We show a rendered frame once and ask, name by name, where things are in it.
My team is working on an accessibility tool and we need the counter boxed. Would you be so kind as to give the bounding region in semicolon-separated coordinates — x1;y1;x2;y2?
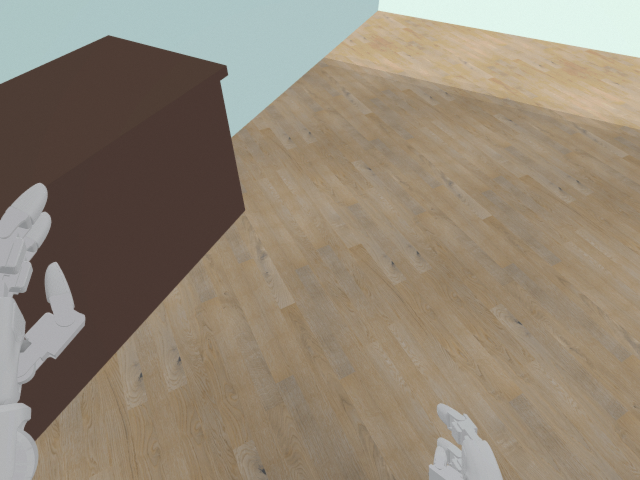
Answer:
0;35;245;441

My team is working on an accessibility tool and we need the robot left forearm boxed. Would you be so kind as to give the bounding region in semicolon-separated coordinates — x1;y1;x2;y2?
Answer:
0;403;38;480

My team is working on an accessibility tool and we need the left robot hand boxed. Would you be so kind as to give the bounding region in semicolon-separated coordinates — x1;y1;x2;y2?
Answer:
0;183;85;405

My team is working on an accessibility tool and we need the right robot hand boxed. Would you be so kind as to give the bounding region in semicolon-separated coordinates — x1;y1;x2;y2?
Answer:
429;403;503;480

